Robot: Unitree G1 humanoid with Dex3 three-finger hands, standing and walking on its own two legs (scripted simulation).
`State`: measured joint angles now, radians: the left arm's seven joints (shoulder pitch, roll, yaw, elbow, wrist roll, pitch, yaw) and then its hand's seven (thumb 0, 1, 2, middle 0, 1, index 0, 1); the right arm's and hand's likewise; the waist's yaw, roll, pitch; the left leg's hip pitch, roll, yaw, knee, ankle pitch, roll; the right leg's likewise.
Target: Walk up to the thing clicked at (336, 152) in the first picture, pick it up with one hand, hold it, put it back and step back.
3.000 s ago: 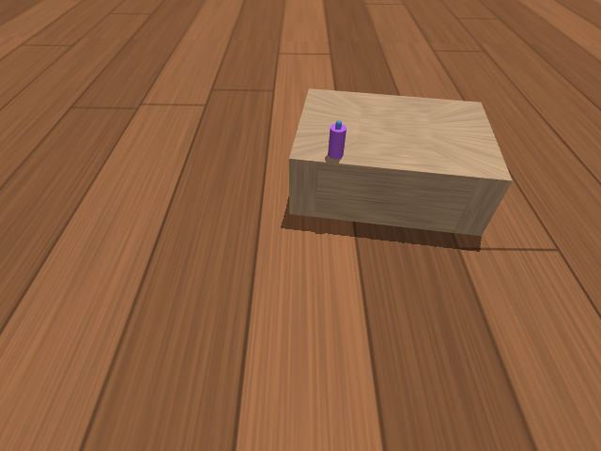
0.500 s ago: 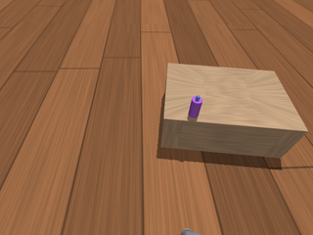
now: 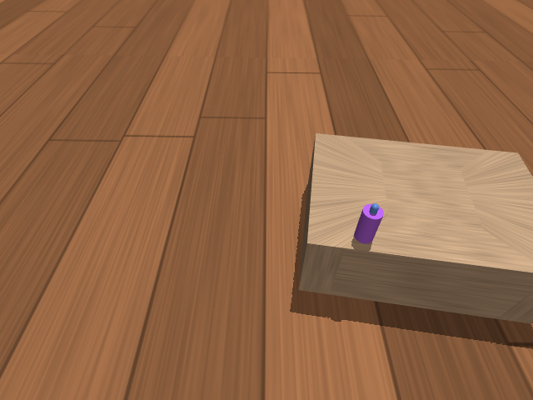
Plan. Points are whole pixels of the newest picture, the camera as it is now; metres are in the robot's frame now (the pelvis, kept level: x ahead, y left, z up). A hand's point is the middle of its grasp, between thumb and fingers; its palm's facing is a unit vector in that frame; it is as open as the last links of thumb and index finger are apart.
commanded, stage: walk up
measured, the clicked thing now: (369, 221) +0.76 -0.32 -0.35
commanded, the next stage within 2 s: stand in 1.64 s
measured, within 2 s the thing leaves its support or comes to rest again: neither
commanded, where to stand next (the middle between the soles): +0.14 -0.01 m, yaw -2 degrees
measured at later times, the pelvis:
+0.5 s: pelvis +0.07 +0.01 -0.01, yaw -2 degrees
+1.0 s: pelvis +0.09 +0.00 +0.02, yaw -2 degrees
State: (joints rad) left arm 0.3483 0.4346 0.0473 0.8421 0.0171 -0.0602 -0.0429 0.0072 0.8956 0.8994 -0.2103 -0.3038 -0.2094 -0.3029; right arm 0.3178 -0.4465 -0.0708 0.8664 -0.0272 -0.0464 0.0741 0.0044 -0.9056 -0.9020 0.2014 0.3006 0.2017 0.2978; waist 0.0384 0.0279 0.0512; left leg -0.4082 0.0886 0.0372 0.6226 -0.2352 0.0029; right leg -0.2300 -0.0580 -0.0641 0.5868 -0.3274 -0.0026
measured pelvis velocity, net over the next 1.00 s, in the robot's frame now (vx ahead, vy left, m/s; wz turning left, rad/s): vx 0.09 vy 0.00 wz -0.04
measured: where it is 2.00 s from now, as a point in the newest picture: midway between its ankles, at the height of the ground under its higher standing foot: outside the picture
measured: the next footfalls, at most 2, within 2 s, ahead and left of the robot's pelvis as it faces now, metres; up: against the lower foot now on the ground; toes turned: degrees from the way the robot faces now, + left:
left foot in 0.02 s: +0.14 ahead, +0.14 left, +0.00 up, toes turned +3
right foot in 0.38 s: +0.16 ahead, -0.12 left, +0.00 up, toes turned -4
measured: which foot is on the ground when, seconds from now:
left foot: up 0.00-0.00, down 0.02-1.00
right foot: down 0.00-0.02, up 0.04-0.36, down 0.38-1.00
